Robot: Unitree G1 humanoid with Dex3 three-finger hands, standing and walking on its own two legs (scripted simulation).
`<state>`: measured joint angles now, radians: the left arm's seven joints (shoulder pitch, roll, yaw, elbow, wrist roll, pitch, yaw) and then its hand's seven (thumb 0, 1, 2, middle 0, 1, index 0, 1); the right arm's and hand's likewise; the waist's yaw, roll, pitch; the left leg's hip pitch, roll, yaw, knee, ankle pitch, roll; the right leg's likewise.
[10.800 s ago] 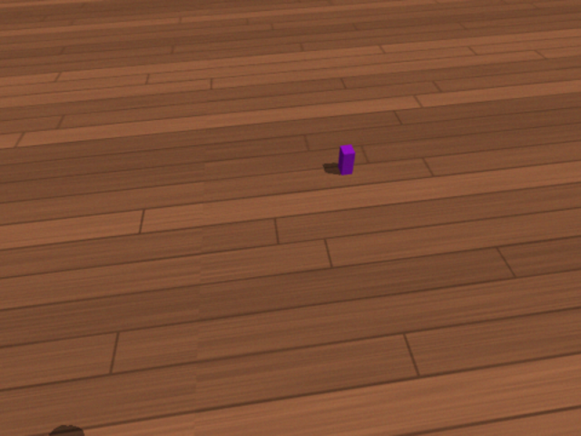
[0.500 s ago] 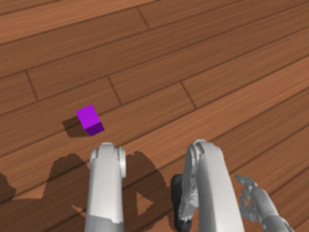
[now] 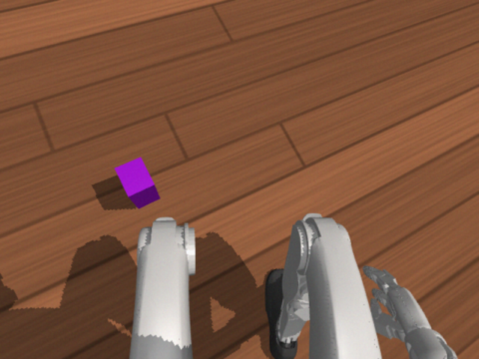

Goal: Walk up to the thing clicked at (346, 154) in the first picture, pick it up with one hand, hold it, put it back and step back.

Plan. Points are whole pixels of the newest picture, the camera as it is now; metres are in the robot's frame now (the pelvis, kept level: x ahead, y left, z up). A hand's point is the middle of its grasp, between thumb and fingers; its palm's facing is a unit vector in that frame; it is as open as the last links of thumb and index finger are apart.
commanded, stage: approach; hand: left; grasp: from the side
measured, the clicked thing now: (139, 184) +0.43 +0.22 -0.30
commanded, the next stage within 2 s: close in in 0.62 s
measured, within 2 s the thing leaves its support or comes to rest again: neither
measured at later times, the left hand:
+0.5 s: hand (17, 200) +0.35 +0.38 -0.14, palm faces +0.21 -0.98 +0.00, open 17.0 cm
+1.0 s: hand (109, 195) +0.40 +0.28 -0.26, palm faces +0.19 -0.98 +0.05, open 17.5 cm
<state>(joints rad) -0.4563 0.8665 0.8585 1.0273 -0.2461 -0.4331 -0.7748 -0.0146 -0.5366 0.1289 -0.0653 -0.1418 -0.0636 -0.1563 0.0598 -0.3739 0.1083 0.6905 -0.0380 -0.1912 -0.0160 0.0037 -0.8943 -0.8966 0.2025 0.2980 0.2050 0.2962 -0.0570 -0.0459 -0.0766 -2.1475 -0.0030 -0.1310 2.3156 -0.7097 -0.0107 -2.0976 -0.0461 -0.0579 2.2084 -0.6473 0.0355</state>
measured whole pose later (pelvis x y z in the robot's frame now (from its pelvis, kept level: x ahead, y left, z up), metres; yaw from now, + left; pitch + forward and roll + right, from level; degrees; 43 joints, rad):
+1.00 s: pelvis -0.02 +0.02 -0.09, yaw -8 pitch +12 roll -17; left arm -0.55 0.80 0.67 1.44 -0.17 -1.07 -0.34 -0.02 -0.59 0.03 -0.07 -0.12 -0.10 -0.11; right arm -0.16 -0.40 0.45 0.59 -0.32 -0.07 0.11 0.00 -0.91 -0.89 0.20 0.30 0.21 0.30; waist -0.21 -0.26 0.27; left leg -2.20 -0.02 -0.34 2.68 -0.72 -0.01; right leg -2.08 0.02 -0.20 2.41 -0.58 0.05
